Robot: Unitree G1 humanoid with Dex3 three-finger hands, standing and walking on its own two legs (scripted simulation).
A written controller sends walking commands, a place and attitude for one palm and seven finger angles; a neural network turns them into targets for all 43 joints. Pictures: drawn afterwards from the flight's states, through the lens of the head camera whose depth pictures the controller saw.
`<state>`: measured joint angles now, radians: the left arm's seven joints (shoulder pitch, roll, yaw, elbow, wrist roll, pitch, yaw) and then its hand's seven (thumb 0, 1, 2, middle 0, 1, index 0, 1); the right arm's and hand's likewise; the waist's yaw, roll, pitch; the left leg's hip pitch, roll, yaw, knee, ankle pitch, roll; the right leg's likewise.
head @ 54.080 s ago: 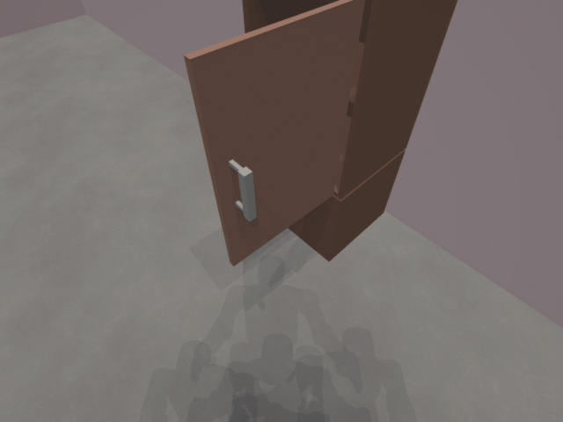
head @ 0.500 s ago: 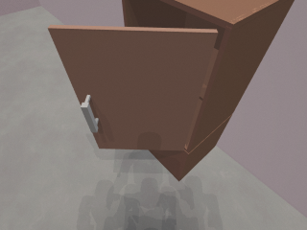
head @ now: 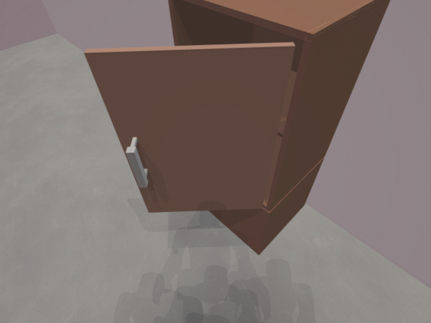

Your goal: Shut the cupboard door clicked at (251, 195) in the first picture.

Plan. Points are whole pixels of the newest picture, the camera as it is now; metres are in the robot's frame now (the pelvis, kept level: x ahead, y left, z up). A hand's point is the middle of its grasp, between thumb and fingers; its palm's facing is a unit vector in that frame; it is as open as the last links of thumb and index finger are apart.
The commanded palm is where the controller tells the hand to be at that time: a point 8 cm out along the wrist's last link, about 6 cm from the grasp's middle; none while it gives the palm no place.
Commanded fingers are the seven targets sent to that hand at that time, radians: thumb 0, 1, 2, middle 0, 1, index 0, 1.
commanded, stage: come to a stop and stand still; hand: left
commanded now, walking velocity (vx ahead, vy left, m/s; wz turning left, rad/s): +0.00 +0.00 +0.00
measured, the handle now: (139, 162) +0.51 +0.23 -0.04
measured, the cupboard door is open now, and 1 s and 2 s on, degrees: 47 47 47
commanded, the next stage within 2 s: look again from close up in 0.10 s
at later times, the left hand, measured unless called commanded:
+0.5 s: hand out of the picture +0.01 +0.16 -0.17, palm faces -0.01 -0.98 -0.18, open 7.3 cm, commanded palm none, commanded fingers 0.00 0.90 0.90 -0.20 -0.30 -0.20 -0.30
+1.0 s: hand out of the picture +0.03 +0.17 -0.18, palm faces +0.06 -0.98 -0.19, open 7.3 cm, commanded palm none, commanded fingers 0.00 0.90 0.90 -0.20 -0.30 -0.20 -0.30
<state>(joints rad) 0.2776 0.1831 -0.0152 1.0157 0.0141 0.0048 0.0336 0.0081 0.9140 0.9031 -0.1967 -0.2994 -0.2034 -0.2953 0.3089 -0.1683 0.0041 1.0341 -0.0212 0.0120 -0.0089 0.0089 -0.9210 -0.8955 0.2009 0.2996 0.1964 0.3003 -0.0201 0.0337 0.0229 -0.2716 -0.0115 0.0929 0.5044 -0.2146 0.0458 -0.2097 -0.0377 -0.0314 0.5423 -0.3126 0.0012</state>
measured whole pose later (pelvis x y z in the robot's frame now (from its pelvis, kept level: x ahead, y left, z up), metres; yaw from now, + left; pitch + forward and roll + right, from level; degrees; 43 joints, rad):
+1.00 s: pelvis +0.05 -0.01 +0.00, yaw +2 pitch +0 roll -1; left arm 0.32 0.19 0.01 1.07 0.02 -0.02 0.02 0.01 0.91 0.90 -0.20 -0.30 -0.20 -0.30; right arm 0.29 -0.17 -0.01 1.11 -0.02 0.01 -0.01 0.00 -0.91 -0.90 0.20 0.30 0.19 0.30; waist 0.00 -0.01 0.02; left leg -0.28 0.02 0.07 0.61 -0.35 0.02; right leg -0.14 -0.02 -0.07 0.53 -0.38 0.00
